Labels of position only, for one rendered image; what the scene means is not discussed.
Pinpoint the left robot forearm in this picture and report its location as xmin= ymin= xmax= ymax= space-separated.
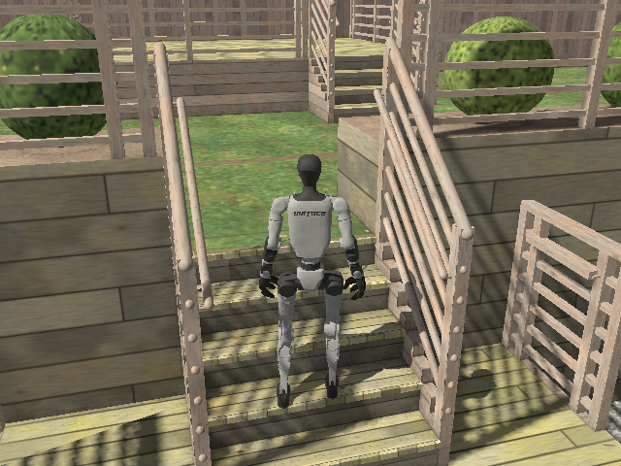
xmin=260 ymin=236 xmax=278 ymax=279

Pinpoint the right robot thigh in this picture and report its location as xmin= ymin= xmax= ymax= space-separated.
xmin=324 ymin=271 xmax=343 ymax=338

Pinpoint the left robot hand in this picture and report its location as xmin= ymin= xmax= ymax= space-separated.
xmin=259 ymin=276 xmax=278 ymax=298

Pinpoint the right robot upper arm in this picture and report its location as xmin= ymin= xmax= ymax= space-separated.
xmin=330 ymin=196 xmax=355 ymax=250

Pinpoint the right robot forearm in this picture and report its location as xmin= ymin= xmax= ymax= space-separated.
xmin=345 ymin=235 xmax=364 ymax=279

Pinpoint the right robot hand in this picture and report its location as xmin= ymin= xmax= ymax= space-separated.
xmin=343 ymin=276 xmax=366 ymax=300

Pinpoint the left robot upper arm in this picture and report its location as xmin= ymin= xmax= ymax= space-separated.
xmin=267 ymin=196 xmax=290 ymax=250

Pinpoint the right robot shin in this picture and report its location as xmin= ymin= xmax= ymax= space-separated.
xmin=326 ymin=321 xmax=340 ymax=385

